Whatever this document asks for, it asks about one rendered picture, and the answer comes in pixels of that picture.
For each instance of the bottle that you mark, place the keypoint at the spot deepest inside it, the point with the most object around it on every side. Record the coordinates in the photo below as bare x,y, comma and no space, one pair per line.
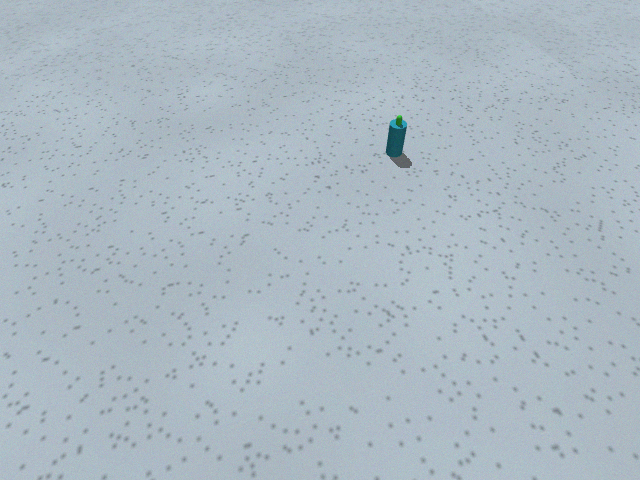
396,137

